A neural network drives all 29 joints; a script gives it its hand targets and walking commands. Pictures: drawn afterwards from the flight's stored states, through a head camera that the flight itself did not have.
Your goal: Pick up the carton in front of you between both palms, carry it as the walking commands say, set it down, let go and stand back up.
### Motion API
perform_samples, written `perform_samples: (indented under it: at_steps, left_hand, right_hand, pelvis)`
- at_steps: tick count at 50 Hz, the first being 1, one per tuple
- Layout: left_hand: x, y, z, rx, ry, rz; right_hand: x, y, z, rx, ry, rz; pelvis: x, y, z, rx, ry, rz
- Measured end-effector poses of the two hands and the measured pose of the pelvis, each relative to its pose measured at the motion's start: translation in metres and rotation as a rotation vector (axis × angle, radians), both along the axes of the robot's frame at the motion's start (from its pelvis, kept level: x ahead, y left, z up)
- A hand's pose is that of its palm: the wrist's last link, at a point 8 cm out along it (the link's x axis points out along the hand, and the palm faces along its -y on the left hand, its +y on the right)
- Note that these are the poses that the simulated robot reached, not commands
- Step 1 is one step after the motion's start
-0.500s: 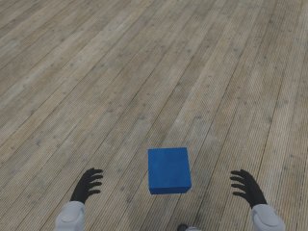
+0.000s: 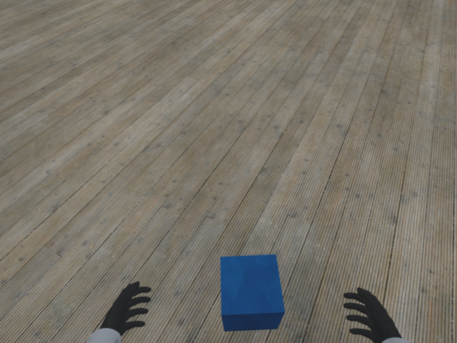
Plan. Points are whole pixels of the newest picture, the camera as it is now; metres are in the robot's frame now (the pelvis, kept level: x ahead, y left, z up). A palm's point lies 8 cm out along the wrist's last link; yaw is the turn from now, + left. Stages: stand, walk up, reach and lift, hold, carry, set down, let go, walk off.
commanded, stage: let go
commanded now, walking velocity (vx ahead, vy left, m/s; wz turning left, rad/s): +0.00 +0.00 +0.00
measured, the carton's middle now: (249, 293) +0.40 -0.03 -0.65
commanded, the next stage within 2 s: stand in 0.04 s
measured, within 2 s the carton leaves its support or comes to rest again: neither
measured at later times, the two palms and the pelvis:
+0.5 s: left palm (86, 341) +0.15 +0.28 -0.09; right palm out of the picture +0.15 -0.29 -0.09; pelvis +0.02 -0.01 +0.00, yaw +1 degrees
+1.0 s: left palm out of the picture +0.12 +0.30 -0.09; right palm out of the picture +0.12 -0.30 -0.09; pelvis +0.01 -0.01 +0.00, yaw +1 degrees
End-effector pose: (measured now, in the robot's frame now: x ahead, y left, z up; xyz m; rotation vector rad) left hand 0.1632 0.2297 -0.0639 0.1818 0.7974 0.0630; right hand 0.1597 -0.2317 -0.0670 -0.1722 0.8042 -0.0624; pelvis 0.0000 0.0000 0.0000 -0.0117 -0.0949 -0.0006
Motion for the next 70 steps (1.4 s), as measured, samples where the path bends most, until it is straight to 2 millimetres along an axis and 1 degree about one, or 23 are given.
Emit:
perform_samples:
  at_steps: [3, 7, 11, 16, 26, 32, 59, 70]
  left_hand:
    - [-0.001, 0.001, -0.002, 0.013, 0.003, 0.004]
    - [-0.008, 0.022, -0.012, 0.104, 0.037, 0.032]
    - [-0.015, 0.042, -0.017, 0.160, 0.073, 0.056]
    - [-0.018, 0.053, -0.019, 0.191, 0.106, 0.069]
    - [-0.016, 0.054, -0.024, 0.194, 0.136, 0.073]
    - [-0.020, 0.055, -0.026, 0.194, 0.157, 0.078]
    - [-0.062, 0.070, -0.030, 0.209, 0.257, 0.108]
    - [-0.074, 0.073, -0.031, 0.213, 0.287, 0.113]
  right_hand:
    - [-0.001, -0.003, -0.002, -0.015, 0.003, -0.001]
    - [-0.005, -0.025, -0.010, -0.105, 0.032, -0.021]
    - [-0.010, -0.045, -0.015, -0.161, 0.067, -0.037]
    - [-0.012, -0.058, -0.017, -0.195, 0.096, -0.045]
    - [-0.013, -0.061, -0.023, -0.205, 0.134, -0.042]
    - [-0.017, -0.062, -0.025, -0.208, 0.157, -0.042]
    - [-0.053, -0.074, -0.027, -0.228, 0.240, -0.051]
    - [-0.064, -0.078, -0.029, -0.230, 0.270, -0.058]
  pelvis:
    - [0.001, -0.002, -0.001, 0.000, 0.011, 0.002]
    - [0.003, -0.004, -0.003, 0.002, 0.058, 0.004]
    - [0.008, -0.004, -0.005, 0.002, 0.082, 0.004]
    - [0.014, -0.005, -0.004, 0.003, 0.092, 0.007]
    - [0.020, -0.005, -0.003, 0.004, 0.088, 0.012]
    - [0.020, -0.005, -0.001, 0.005, 0.082, 0.014]
    - [0.003, -0.005, 0.005, 0.009, 0.058, 0.013]
    - [-0.003, -0.006, 0.006, 0.009, 0.054, 0.012]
